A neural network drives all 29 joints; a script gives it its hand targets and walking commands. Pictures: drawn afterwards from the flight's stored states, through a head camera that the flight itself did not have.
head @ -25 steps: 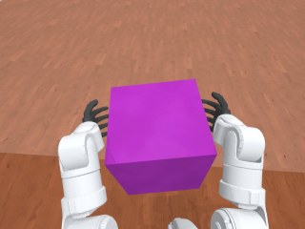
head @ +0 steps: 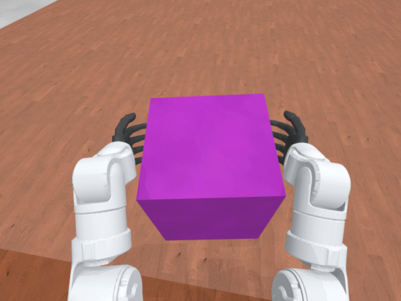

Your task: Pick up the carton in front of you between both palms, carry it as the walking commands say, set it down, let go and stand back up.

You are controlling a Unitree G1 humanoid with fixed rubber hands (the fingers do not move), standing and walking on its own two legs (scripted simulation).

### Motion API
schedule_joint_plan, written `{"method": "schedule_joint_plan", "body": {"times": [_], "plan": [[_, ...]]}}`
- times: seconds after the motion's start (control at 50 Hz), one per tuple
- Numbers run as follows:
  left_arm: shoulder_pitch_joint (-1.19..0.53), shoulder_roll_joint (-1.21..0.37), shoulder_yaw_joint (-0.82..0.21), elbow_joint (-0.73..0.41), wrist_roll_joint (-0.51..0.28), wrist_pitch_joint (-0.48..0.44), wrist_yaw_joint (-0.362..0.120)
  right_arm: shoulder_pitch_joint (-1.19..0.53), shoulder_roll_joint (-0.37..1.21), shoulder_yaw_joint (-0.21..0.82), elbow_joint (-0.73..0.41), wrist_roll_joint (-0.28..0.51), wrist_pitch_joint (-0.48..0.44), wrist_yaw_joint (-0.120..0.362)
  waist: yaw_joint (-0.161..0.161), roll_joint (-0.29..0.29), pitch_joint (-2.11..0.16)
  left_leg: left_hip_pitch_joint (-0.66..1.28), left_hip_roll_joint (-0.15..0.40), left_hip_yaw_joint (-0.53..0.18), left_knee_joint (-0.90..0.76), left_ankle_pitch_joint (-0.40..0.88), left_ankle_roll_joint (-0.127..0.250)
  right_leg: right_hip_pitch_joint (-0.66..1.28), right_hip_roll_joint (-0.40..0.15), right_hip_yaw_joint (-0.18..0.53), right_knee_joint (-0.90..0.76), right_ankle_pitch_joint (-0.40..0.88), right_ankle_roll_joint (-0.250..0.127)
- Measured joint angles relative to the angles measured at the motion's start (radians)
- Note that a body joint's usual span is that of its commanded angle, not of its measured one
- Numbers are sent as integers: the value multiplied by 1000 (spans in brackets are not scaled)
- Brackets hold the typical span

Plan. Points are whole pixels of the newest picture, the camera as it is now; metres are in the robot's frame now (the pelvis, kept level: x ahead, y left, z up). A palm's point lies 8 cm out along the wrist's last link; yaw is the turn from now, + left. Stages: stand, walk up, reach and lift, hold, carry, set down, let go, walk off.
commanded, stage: carry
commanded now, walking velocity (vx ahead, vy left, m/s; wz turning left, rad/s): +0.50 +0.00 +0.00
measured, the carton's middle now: (209, 175) +0.36 -0.02 +0.08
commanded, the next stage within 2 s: none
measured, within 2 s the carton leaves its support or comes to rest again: neither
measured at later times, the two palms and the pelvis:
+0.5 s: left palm (122, 62) +0.64 +0.19 +0.19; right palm (235, 40) +0.71 -0.10 +0.22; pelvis +0.34 -0.02 +0.08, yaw +2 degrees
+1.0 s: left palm (149, 12) +1.04 +0.17 +0.19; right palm (231, 7) +1.03 -0.13 +0.20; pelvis +0.70 +0.06 +0.09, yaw +0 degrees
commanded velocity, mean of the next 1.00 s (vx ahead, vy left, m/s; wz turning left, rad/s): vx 0.50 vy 0.00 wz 0.00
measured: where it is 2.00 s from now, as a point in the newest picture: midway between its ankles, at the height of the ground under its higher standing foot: (188, 133)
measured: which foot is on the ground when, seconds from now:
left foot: down 0.00-0.32, up 0.34-0.70, down 0.72-1.00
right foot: up 0.00-0.28, down 0.30-0.72, up 0.74-1.00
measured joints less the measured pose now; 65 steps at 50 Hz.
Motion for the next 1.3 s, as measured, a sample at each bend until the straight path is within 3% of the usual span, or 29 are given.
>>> {"method": "schedule_joint_plan", "body": {"times": [0.06,0.1,0.16,0.22,0.26,0.3,0.34,0.36,0.4,0.44,0.5,0.56,0.64,0.68,0.72,0.76,0.78,0.82,0.88,0.96,1.02,1.08,1.14,1.2,1.24,1.3], "plan": [[45,-44,21,18,38,8,-12,42,-12,15,27,12,28,-14,-75,47,-5,82,-6,-12,-53,-43,-8,-183,61,48,396,56,-8],[72,-86,40,3,82,12,-14,68,-21,16,27,42,44,-20,-110,64,3,148,-11,-23,-124,-47,-2,-295,86,41,510,76,-13],[92,-126,62,-82,121,-3,-9,70,-25,21,-5,88,23,-30,-133,61,34,242,-12,-31,-217,-57,-8,-429,78,3,475,93,-18],[94,-123,62,-146,145,-36,-3,30,-20,35,-23,108,-11,-52,-129,38,51,335,-17,-34,-290,-77,-20,-499,60,-22,301,116,-28],[106,-109,47,-182,133,-42,-4,6,-17,35,-33,117,-23,-54,-111,35,44,395,-11,-40,-319,-105,-34,-496,61,-42,145,95,-38],[106,-99,19,-181,114,-43,-11,-5,-30,27,-49,119,-17,-48,-65,55,32,436,14,-53,-289,-155,-47,-442,84,-82,-10,121,-55],[98,-96,-17,-132,98,-43,-18,5,-59,16,-52,110,-9,-28,4,88,31,377,59,-100,-47,-137,-41,-386,111,-123,2,110,-77],[97,-94,-30,-108,91,-33,-17,16,-66,10,-39,103,-6,-15,42,75,28,317,44,-136,130,-109,-37,-363,113,-127,1,122,-88],[114,-85,-40,-79,84,-3,-4,32,-55,0,-2,83,6,1,103,40,32,190,0,-173,439,-117,-26,-303,110,-126,-47,273,-90],[137,-71,-48,-76,65,22,8,39,-17,-26,13,48,11,17,141,15,38,67,-18,-173,589,-94,-13,-216,111,-119,-128,273,-71],[141,-44,-56,-105,19,31,35,34,38,-60,-19,14,4,29,177,4,52,-77,-10,-150,552,-31,-1,-96,110,-102,-245,232,-51],[85,-26,-55,-107,-17,18,48,24,39,-62,-71,-13,-19,28,193,20,53,-153,18,-131,341,80,0,12,109,-87,-334,217,-34],[-12,-9,-72,-24,-22,16,53,22,-7,-45,-78,-44,-22,9,166,23,2,-117,33,-81,-39,292,18,144,85,-72,-403,154,6],[-27,-5,-61,7,-7,25,34,16,-19,-31,-53,-30,0,9,120,15,-32,-50,16,-48,-146,353,28,191,58,-59,-374,97,26],[-20,1,-36,23,2,34,16,1,-21,-15,-10,-1,22,18,54,33,-59,28,6,-42,-199,336,53,155,40,-41,-175,78,33],[-4,1,-12,32,17,38,2,-5,-9,-8,36,2,22,1,-16,34,-52,28,-11,-33,-120,242,67,10,57,30,173,105,30],[8,-11,2,46,26,39,-2,1,-9,-7,60,4,26,-6,-36,39,-46,46,-13,-29,-121,213,69,-71,77,49,317,111,23],[36,-51,28,55,65,39,-8,32,-15,-2,82,17,37,-14,-63,37,-23,110,-18,-23,-177,202,57,-202,91,43,435,162,16],[92,-111,53,-11,97,15,-13,69,-11,-7,54,50,21,-21,-92,25,22,204,-26,-21,-273,195,59,-338,78,9,356,222,8],[161,-145,47,-108,145,-51,-23,83,20,-15,32,75,-52,-20,-114,28,56,312,-26,-45,-363,168,51,-399,58,-16,62,288,9],[216,-139,28,-141,172,-89,-40,100,33,15,35,66,-92,-15,-92,38,48,393,-19,-55,-399,119,31,-373,62,-33,-173,383,2],[280,-119,-12,-155,158,-99,-70,149,42,47,12,45,-105,4,-47,49,22,464,-5,-69,-361,30,6,-274,77,-103,-378,498,-22],[323,-105,-65,-146,134,-108,-70,231,39,65,-41,25,-109,21,19,56,2,362,17,-118,-15,-14,-26,-214,89,-130,-348,440,-32],[387,-90,-111,-167,113,-82,-57,330,54,90,-85,10,-103,22,56,25,1,186,-11,-144,281,-42,-28,-129,74,-139,-384,378,-33],[432,-81,-147,-183,96,-71,-46,392,34,128,-122,0,-89,30,77,9,-3,104,0,-116,253,-10,-37,-53,61,-143,-450,370,-18],[503,-71,-186,-238,76,-68,-36,463,22,171,-187,-6,-78,43,92,9,-14,46,23,-81,26,84,-44,49,48,-134,-524,349,2]]}}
